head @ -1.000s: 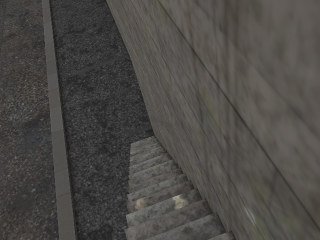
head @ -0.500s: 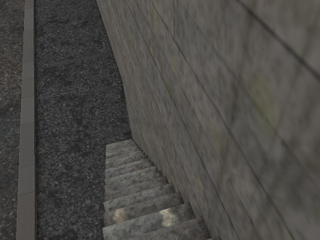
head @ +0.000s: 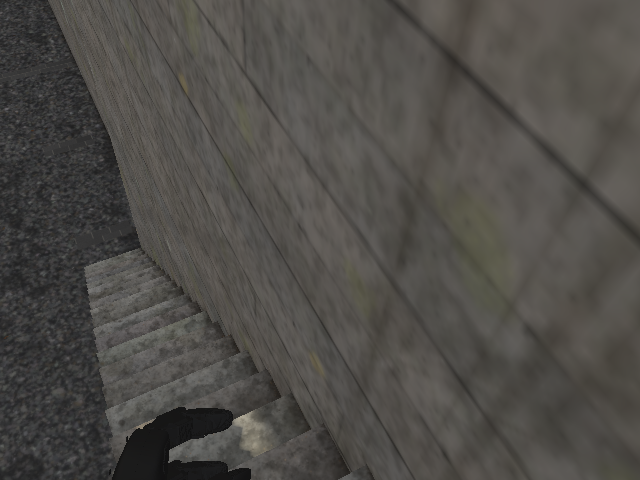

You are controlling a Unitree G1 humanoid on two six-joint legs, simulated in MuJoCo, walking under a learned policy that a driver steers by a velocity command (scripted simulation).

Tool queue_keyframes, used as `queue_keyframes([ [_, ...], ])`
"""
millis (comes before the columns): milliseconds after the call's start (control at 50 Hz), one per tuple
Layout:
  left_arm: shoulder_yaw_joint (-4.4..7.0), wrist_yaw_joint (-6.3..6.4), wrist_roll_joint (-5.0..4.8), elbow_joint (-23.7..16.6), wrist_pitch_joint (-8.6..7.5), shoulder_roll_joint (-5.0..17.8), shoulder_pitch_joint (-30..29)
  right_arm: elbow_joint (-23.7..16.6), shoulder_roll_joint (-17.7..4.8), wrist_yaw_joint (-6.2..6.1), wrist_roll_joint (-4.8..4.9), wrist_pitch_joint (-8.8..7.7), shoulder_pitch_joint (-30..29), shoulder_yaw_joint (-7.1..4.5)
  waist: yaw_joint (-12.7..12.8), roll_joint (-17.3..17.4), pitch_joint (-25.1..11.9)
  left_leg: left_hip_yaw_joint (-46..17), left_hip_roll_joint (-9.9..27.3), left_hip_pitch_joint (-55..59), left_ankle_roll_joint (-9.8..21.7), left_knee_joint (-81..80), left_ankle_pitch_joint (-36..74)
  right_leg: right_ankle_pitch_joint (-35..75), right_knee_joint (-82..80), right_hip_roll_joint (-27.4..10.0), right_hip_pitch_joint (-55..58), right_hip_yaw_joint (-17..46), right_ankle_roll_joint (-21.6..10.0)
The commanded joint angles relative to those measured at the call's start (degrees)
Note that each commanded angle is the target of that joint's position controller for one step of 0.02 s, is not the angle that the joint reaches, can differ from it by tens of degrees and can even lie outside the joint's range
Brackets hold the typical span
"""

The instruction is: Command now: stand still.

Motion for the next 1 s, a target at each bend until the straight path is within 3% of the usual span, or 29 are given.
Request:
queue_keyframes([
  [20, 0.07, -0.06, 1.21, -9.7, -2.18, 1.4, -17.7, 4.2, -5.9, -0.16, 0.69, 0.57, 19.3, -1.68, -3.3, 7.6, 5.6, -3.5, 1.8, 23.4, -3.9, 3.2, 66.7, -16.8, -15.2, 4.6, -23.8, -8.6, 1.4],
  [100, -0.79, -0.51, 1.57, -10.0, -0.36, 1.8, -10.7, -0.6, -9.9, 1.25, -0.93, 1.56, 5.3, -2.84, 5.7, 3.4, 0.2, -2.3, -6.0, 2.1, -7.7, 2.7, 70.2, -12.0, -50.2, 6.7, 15.6, -9.6, -0.6],
  [120, 0.28, -0.47, -0.48, -4.8, 1.2, 2.5, 1.7, -2.7, -12.0, 2.7, 0.12, 2.13, -0.9, -3.6, 11.5, -5.0, -4.0, -8.7, -3.0, -17.2, -4.8, 18.7, 43.3, 7.0, -59.0, -0.7, 40.9, 1.5, -4.5],
  [140, 0.44, -0.01, -3.26, 2.2, 3.77, 2.4, 15.2, -3.7, -12.1, 3.35, 0.6, 3.33, -1.4, -4.38, 14.0, -16.6, -6.2, -9.4, -7.5, -33.1, -3.8, 38.1, -18.8, 24.7, -60.0, -6.8, 53.8, 5.3, -8.0],
  [160, -1.64, 0.13, -1.93, 0.7, 4.54, 1.1, 14.4, -5.2, -14.4, 3.37, 4.13, 3.44, -2.5, -5.4, 14.3, -5.7, -3.9, -10.7, -8.4, -36.5, -2.3, 48.1, -30.4, 29.0, -59.0, -12.5, 48.3, 3.3, -9.0],
  [200, -1.2, 1.15, 1.2, 2.3, 3.42, 7.3, 18.4, -9.0, -10.6, 4.19, 3.37, 4.21, -4.2, -5.51, 12.6, -2.6, -8.4, -7.2, -10.2, -45.6, -1.0, 52.9, -34.1, 62.7, -47.9, -19.7, 56.9, 2.7, -11.9],
  [220, 1.29, 2.1, -1.39, 3.2, 2.47, 11.5, 14.6, -8.9, -7.1, 4.74, 0.61, 5.75, 3.9, -4.97, 5.8, -11.7, -7.5, -5.8, -3.7, -49.7, -1.1, 54.7, -31.4, 63.0, -43.6, -23.9, 56.2, 0.9, -16.1],
  [260, 1.5, 0.97, -3.9, 3.4, -0.59, 8.2, 10.6, -10.5, -7.0, 4.98, -1.19, 7.24, 6.9, -4.4, 2.1, -14.8, -10.7, -6.3, 2.5, -39.7, -2.1, 50.3, -18.3, 42.3, -39.4, -20.7, 38.0, 5.0, -18.6],
  [300, 0.61, 1.7, -5.3, 1.8, -0.14, 5.8, 9.2, -13.1, -9.6, 7.44, -2.17, 6.79, 2.2, -4.44, 1.2, -4.3, -2.2, 0.7, 1.8, -36.3, -1.4, 14.7, 10.1, 11.9, -27.3, -6.5, 26.6, -4.8, -10.6],
  [340, 1.26, 5.48, -3.54, 3.8, -1.36, 6.1, 17.0, -11.2, -9.9, 8.75, -2.88, 5.56, 3.2, -4.62, 3.0, -1.3, -0.7, 7.3, 0.8, -13.1, -1.1, 5.6, 48.2, -7.7, -17.0, -2.2, 5.9, -7.3, -8.1],
  [400, 1.42, 6.25, -3.23, 1.7, -3.0, 3.7, 15.4, -8.8, -6.4, 7.01, 0.25, 8.39, 12.0, -3.27, 0.1, -8.9, 2.3, 3.6, 2.9, -6.0, -1.9, 2.6, 58.6, -27.7, -2.1, 0.3, -6.8, -11.5, -4.9],
  [440, 1.7, 6.28, -3.87, 1.8, -3.08, 3.6, 20.9, -6.9, -10.1, 7.56, -3.06, 7.7, 16.1, -3.56, -1.4, 1.9, 3.4, 9.0, 7.2, -8.6, 0.1, -19.6, 77.5, -44.3, 26.5, 6.3, 2.2, -13.7, -0.9],
  [480, 2.69, 7.56, -3.07, -1.0, -3.17, 3.2, 24.8, -2.3, -10.8, 8.73, -3.11, 4.85, 19.5, -3.25, 2.9, 7.1, 3.2, 9.1, 12.2, 2.4, 1.1, -20.8, 94.7, -54.2, 47.3, 8.6, -9.3, -13.3, 1.8],
  [520, 2.79, 7.77, -3.27, -0.9, -1.3, 3.8, 19.4, -5.1, -14.3, 8.91, -1.45, 3.84, 22.1, -3.05, -3.2, -3.1, -1.3, 5.5, 13.6, 4.2, 1.1, -9.3, 78.8, -54.8, 57.8, 11.7, -14.7, -12.0, 3.5],
  [560, 1.98, 4.26, -2.0, 0.3, 3.31, 1.1, 29.3, -8.4, -18.1, 4.93, -1.34, 6.72, 12.8, -2.38, 4.7, 17.5, 4.5, 9.0, 2.2, -3.5, -20.5, -5.6, 36.6, -45.0, 65.3, 8.8, -20.6, -15.5, 4.5],
  [580, -1.28, 0.87, -2.25, -4.7, 2.36, -7.7, 40.5, -5.2, -40.1, 5.06, 1.55, 6.84, 4.0, -8.29, 19.8, 41.2, 3.0, -11.6, 19.2, -4.8, 6.6, 5.1, -10.6, -35.6, 47.7, -3.0, -27.0, -2.2, 0.0],
  [600, -4.15, 1.16, -4.14, -10.6, 0.97, -2.5, 43.8, -10.5, -46.3, 1.89, 9.66, 6.0, -22.1, -12.17, 25.4, 61.2, 10.1, -38.9, 31.6, -15.7, 9.8, 0.6, -35.3, -44.6, 9.4, -21.9, -39.8, 19.1, -8.2],
  [620, -0.54, 2.25, -5.45, -1.0, -0.82, 7.7, 45.6, -5.4, -28.8, 1.5, 1.21, 3.97, -12.8, -9.05, 18.3, 41.0, -1.1, -37.7, 24.6, -26.1, 12.4, -13.7, -16.4, -26.3, 48.3, -5.3, -18.8, -2.8, -2.6],
  [640, 0.44, 2.8, -3.83, 7.3, 0.56, 11.6, 52.4, -4.6, -21.0, 1.8, -6.13, 3.73, -5.0, -7.38, 13.6, 17.8, -4.2, -36.1, 23.3, -26.2, 11.0, -25.5, -20.1, -30.3, 54.0, 3.8, -11.2, -13.7, -0.5],
  [680, 0.47, 5.69, 1.21, 7.5, 3.46, 11.3, 49.4, -9.1, -22.1, 0.71, -2.74, 4.32, -13.2, -7.89, 12.1, 11.9, 2.8, -15.9, 16.5, -13.6, -6.3, -18.5, -9.0, -25.2, 41.0, 4.2, -30.4, -10.4, -2.0],
  [720, -0.21, 5.53, 3.59, 10.3, 4.1, 8.6, 54.1, -12.4, -22.4, -1.25, -2.36, 5.28, -15.0, -9.82, 12.3, 6.8, 0.3, 1.9, 3.2, -19.4, -17.5, -12.5, 0.4, -25.7, 28.8, 7.6, -13.2, -16.1, -2.4],
  [780, -1.32, 5.6, 2.65, 13.4, 1.52, 1.9, 68.0, -20.0, -20.0, 0.83, 0.8, 5.3, -27.4, -8.7, 20.5, -1.6, 0.2, 2.8, 3.8, -44.6, -7.3, 2.5, 8.5, -37.2, 36.8, 7.6, 11.0, -9.0, -7.4],
  [800, -2.04, 5.88, 2.64, 9.9, 0.03, -1.6, 65.1, -19.1, -16.6, 2.18, 3.38, 5.18, -28.3, -8.01, 23.3, -15.6, -2.1, -4.1, 5.1, -41.9, -3.0, 25.6, 4.7, -43.3, 30.9, -1.6, 3.5, 8.4, -14.5],
  [820, -4.21, 5.42, 4.65, 4.9, -1.31, -6.4, 49.2, -19.8, -10.7, 3.19, 5.72, 5.83, -25.7, -8.4, 17.5, -34.4, 2.8, -7.1, -7.4, -34.5, -5.5, 52.4, -21.2, -42.2, -2.5, -3.4, -19.0, 17.9, -22.9],
  [840, -4.13, 5.31, 2.44, 1.8, -1.58, -4.0, 37.4, -20.7, -9.3, 3.14, 6.25, 5.22, -15.4, -9.7, 5.5, -28.2, 5.6, -7.3, -14.4, -32.6, -10.5, 66.5, -47.9, -33.1, -9.3, -2.2, -29.1, 25.6, -28.8],
  [880, -1.9, 5.2, 1.01, -2.3, -5.14, 5.4, 21.4, -21.6, -9.3, 2.85, 0.9, 3.97, -14.1, -7.58, 0.4, -13.4, 12.5, -1.5, -5.7, -13.2, -8.4, 69.0, -21.1, -28.8, -23.1, -7.0, -55.6, 47.8, -26.5],
  [900, -1.8, 6.12, -1.46, -1.0, -5.43, 5.1, 18.6, -18.7, -8.6, 3.54, -1.87, 5.11, -13.2, -7.19, -2.0, 2.3, 7.2, 4.3, -4.8, -1.5, -8.8, 55.8, -12.2, -33.4, -14.0, -2.7, -56.1, 34.4, -22.5],
  [960, -0.08, 5.82, -1.47, 6.2, -1.31, 8.2, 36.6, -15.6, -2.5, 7.73, -0.73, 8.63, -7.1, -3.83, 6.9, 11.7, 1.7, 9.0, -7.5, 12.0, 1.0, 10.9, -19.0, -50.7, 19.7, 8.8, -46.2, 2.4, -9.7],
  [1000, 1.55, 5.05, -2.97, 3.6, -2.34, 9.7, 39.0, -17.6, -11.5, 7.31, -2.49, 6.01, -8.2, -5.54, 10.5, 5.7, -7.0, -28.7, 12.5, 3.3, 11.9, 5.1, 3.6, -41.4, 35.0, 6.4, -35.0, 10.1, -4.9],
])
Velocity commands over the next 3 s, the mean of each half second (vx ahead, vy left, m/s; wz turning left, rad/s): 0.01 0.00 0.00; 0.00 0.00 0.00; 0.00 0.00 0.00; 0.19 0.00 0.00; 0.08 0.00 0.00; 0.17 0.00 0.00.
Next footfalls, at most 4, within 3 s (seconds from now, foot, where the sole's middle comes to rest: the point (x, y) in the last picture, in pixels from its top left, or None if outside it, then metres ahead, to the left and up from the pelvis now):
0.18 right None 0.03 -0.13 -0.81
0.56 left None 0.46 0.13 -1.25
0.82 right None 0.23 0.03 -1.03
0.94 left None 0.31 0.22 -1.25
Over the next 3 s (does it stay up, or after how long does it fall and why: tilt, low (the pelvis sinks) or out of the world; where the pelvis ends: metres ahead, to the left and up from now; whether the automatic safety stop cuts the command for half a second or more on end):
stays up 0.55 0.10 -0.50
